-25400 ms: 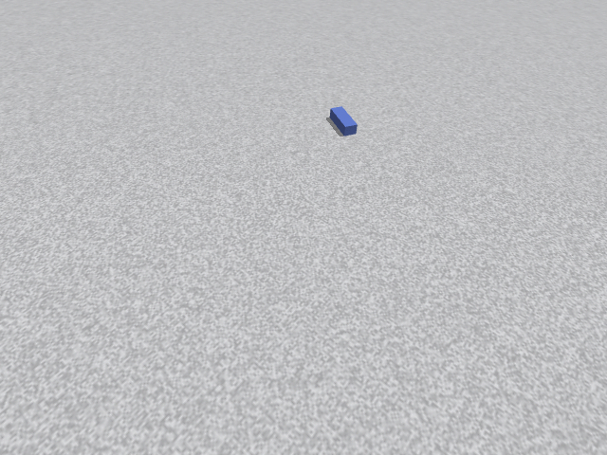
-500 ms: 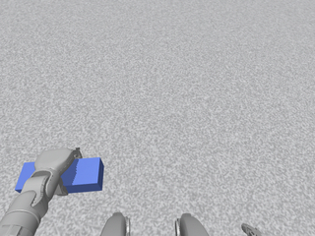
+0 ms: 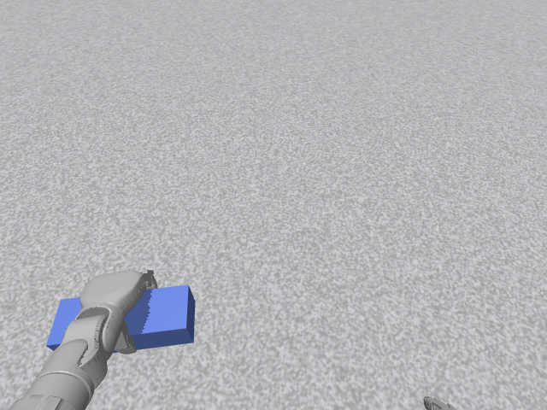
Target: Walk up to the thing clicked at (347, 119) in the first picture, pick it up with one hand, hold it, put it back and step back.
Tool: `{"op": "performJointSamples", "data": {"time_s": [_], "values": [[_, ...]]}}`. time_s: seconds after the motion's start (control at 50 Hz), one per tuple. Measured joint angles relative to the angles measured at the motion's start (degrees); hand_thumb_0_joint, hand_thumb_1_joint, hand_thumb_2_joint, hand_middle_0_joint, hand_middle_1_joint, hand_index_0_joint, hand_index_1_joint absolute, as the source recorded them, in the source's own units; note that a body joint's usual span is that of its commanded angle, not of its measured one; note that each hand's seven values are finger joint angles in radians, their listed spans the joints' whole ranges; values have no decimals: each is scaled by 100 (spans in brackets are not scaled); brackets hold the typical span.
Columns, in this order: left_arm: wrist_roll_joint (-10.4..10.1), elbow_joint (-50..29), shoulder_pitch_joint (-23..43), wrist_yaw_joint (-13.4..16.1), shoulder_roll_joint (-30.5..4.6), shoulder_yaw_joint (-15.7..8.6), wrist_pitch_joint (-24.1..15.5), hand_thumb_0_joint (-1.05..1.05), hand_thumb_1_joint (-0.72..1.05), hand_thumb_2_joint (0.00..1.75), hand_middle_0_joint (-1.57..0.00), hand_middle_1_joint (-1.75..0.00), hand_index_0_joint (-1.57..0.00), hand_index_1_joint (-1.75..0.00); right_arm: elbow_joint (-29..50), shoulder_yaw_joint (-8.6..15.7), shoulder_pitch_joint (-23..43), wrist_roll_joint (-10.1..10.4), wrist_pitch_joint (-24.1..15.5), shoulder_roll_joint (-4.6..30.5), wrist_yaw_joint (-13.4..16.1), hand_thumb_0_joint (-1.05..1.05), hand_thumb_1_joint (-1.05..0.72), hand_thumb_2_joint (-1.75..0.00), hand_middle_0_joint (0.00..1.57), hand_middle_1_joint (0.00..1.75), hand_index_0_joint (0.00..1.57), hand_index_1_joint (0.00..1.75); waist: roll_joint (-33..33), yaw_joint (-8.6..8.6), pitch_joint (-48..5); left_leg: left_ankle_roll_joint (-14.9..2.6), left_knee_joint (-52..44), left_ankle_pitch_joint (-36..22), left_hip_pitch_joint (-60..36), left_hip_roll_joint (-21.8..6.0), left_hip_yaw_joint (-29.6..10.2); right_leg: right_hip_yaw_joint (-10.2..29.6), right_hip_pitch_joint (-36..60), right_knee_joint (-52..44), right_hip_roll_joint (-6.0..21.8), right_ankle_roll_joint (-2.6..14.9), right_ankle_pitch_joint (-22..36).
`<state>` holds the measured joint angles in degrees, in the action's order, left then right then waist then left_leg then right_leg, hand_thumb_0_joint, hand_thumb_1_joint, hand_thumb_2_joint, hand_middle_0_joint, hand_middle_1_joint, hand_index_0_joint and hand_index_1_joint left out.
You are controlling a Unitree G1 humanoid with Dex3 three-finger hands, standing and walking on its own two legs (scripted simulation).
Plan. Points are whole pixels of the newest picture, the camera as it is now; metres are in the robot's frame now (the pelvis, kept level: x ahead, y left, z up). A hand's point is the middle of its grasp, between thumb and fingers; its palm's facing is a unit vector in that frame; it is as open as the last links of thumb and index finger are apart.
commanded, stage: hold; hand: left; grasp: from above
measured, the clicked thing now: (127, 321) +0.30 +0.24 -0.11
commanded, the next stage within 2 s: crouch in 1.84 s
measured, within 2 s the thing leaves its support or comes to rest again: neither
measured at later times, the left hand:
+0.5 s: hand (125, 303) +0.31 +0.23 -0.05, palm faces -0.49 -0.09 -0.87, open 10.4 cm
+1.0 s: hand (121, 320) +0.27 +0.22 -0.03, palm faces -0.49 -0.09 -0.87, open 10.4 cm
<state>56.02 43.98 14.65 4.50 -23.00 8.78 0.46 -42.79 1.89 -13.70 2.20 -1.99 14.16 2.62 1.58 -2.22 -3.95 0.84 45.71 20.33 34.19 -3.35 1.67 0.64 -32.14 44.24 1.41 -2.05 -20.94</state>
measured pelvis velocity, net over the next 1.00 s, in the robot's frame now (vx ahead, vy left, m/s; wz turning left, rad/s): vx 0.00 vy -0.01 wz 0.00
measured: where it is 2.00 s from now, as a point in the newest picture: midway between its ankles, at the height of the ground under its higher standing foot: outside the picture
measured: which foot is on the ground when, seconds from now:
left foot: down 0.00-1.00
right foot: down 0.00-1.00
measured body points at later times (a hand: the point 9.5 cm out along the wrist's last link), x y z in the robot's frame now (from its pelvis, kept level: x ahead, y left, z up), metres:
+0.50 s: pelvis +0.02 +0.00 +0.02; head +0.05 -0.01 +0.47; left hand +0.33 +0.23 +0.00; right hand +0.14 -0.27 -0.10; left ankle +0.02 +0.13 -0.71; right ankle +0.01 -0.14 -0.71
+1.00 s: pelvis +0.00 -0.01 +0.02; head +0.01 -0.02 +0.47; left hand +0.29 +0.22 +0.02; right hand +0.14 -0.26 -0.09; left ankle +0.02 +0.13 -0.71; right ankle +0.01 -0.14 -0.71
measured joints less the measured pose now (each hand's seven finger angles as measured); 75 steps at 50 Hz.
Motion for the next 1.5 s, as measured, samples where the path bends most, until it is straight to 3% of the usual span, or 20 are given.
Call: {"op": "performJointSamples", "data": {"time_s": [0.12, 0.48, 0.7, 0.96, 1.24, 1.5], "values": [[117, -128, -73, -54, -2, 55, -41, 2, -2, 49, -56, -71, -61, -68, 12, 23, 44, 1, 56, 12, 1, 1, -89, -89, 20, 30, 20, 30, -20, 34, 28, 1, -287, -41, -345, 18, 33, 16, 330, -272, 16, -3, 39], [143, -465, -214, -431, 21, 49, -58, 3, -2, 51, -57, -65, -63, -61, 248, 100, 38, 18, 337, 41, -92, 1, -89, -88, 20, 30, 20, 30, 27, 122, 85, 10, -793, -160, -947, 38, 88, 47, 892, -730, 28, 4, 145], [236, -633, -302, -411, 55, 87, -15, 2, -4, 52, -59, -65, -64, -61, 312, 94, 102, 31, 467, 60, -108, 1, -89, -88, 20, 30, 20, 30, 35, 181, 159, 28, -995, -313, -1171, 41, 82, 38, 1092, -878, 24, 27, 267], [119, -841, -407, -719, 51, 123, -26, 3, -4, 50, -59, -65, -65, -61, 422, 26, 175, 75, 528, 74, -70, 1, -89, -89, 20, 30, 20, 30, 78, 203, 264, 24, -1296, -558, -1424, 60, 100, 52, 1305, -1102, 34, 36, 474], [127, -877, -335, -598, 65, 198, -6, 3, -5, 49, -61, -65, -66, -61, 351, -52, 297, 86, 466, 54, -32, 1, -90, -89, 20, 30, 20, 30, 111, 270, 357, 30, -1470, -704, -1571, 67, 86, 37, 1444, -1247, 35, 43, 599], [102, -864, -304, -879, 24, 203, -59, 3, -4, 49, -61, -64, -67, -60, 401, -87, 320, 117, 492, 20, 34, 1, -90, -89, 20, 30, 20, 30, 53, 257, 386, 18, -1632, -760, -1697, 83, 122, 68, 1551, -1392, 47, 36, 657]]}}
